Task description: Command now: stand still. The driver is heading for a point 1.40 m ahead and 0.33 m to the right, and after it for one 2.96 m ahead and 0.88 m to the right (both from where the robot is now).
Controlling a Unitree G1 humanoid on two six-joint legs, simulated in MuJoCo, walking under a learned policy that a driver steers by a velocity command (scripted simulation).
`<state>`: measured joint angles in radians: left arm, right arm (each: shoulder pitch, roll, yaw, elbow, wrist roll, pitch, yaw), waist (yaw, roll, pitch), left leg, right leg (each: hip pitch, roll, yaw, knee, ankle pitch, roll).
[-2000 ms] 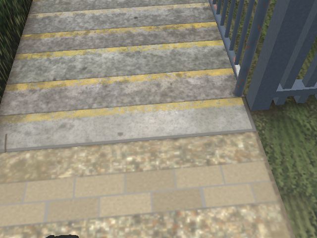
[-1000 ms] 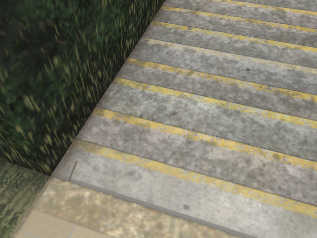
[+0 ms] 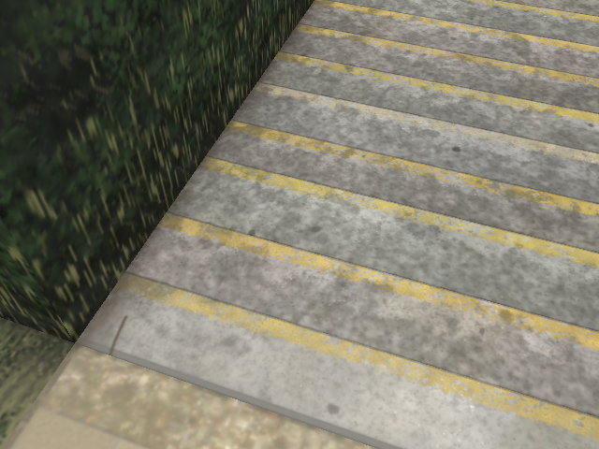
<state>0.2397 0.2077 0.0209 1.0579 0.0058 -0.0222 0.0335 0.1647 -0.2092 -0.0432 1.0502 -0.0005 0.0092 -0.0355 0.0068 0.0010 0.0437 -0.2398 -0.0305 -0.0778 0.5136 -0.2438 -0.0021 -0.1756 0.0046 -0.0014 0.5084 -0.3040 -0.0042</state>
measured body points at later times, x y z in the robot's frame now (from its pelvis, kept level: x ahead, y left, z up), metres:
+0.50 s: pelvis +0.00 -0.01 +0.00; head +0.01 -0.01 +0.45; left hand +0.00 +0.23 -0.15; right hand +0.03 -0.25 -0.15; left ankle +0.02 +0.12 -0.74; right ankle -0.02 -0.12 -0.74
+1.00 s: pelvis +0.02 -0.01 +0.00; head +0.02 +0.00 +0.45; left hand -0.01 +0.24 -0.16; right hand +0.04 -0.25 -0.15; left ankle +0.01 +0.11 -0.71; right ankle -0.02 -0.12 -0.74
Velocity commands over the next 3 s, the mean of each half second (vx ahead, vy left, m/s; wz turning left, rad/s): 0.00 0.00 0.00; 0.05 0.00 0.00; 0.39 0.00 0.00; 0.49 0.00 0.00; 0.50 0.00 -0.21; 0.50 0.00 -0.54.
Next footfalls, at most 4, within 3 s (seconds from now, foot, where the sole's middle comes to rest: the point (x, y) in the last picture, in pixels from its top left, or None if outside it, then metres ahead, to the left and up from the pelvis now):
1.62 right None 0.50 -0.10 -0.77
2.14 left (258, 348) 0.76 0.14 -0.77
2.68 right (369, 263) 1.02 -0.15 -0.77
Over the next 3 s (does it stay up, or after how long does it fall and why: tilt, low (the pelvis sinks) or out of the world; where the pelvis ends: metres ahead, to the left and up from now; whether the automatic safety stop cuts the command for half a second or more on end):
stays up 1.05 -0.10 0.01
